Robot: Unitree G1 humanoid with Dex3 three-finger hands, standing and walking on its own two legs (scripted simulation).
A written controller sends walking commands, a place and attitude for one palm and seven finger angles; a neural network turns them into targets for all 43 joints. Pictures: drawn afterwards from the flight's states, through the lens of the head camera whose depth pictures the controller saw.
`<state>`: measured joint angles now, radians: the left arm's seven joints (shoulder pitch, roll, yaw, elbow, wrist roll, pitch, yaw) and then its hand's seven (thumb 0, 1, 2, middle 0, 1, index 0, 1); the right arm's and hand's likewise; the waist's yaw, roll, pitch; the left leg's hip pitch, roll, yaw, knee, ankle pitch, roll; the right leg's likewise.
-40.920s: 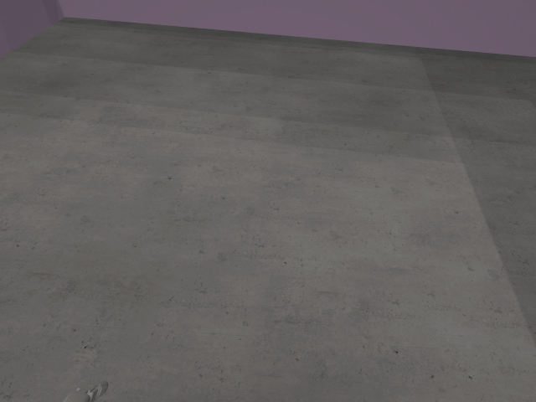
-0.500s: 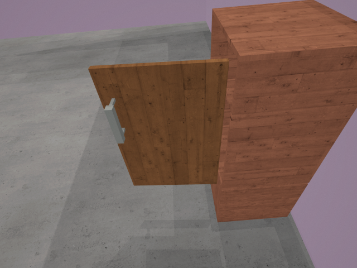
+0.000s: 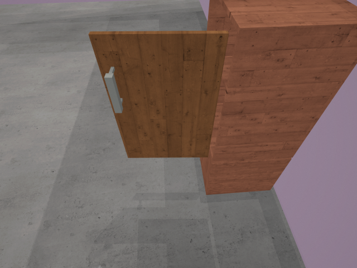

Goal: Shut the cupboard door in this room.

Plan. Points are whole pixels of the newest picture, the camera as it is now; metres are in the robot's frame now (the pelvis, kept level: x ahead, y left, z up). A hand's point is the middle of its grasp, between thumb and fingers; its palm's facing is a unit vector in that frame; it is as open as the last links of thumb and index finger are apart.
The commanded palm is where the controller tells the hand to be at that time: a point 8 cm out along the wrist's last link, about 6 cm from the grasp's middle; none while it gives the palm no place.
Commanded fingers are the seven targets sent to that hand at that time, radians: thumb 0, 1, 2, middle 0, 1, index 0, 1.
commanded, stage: come to a stop and stand still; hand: left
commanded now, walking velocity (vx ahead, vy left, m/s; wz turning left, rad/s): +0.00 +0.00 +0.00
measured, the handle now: (115, 90) +0.62 +0.23 +0.04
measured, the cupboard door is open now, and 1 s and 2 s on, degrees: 86 86 86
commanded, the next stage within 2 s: look again from close up in 0.28 s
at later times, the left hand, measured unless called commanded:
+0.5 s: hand out of the picture -0.02 +0.17 -0.16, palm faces +0.06 -0.98 -0.19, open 7.4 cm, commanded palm none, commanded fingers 0.00 0.90 0.90 -0.20 -0.30 -0.20 -0.30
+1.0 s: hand out of the picture +0.07 +0.18 -0.16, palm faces +0.04 -0.98 -0.21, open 7.3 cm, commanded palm none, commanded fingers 0.00 0.90 0.90 -0.20 -0.30 -0.20 -0.30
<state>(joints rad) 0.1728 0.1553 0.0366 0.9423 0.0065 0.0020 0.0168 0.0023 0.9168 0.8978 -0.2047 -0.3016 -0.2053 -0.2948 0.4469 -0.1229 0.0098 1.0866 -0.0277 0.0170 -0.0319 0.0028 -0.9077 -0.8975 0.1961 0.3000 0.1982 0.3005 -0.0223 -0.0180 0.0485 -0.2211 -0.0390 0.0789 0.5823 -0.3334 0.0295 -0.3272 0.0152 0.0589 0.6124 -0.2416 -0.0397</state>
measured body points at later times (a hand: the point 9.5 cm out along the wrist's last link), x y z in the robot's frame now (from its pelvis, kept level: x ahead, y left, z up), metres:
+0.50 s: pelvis +0.00 +0.00 +0.02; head +0.02 +0.00 +0.47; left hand -0.02 +0.22 -0.14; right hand +0.03 -0.23 -0.14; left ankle -0.01 +0.10 -0.72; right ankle +0.04 -0.10 -0.72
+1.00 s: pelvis +0.05 +0.00 +0.02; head +0.07 -0.01 +0.47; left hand +0.07 +0.23 -0.14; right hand +0.05 -0.22 -0.15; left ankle -0.01 +0.10 -0.72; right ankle +0.04 -0.10 -0.72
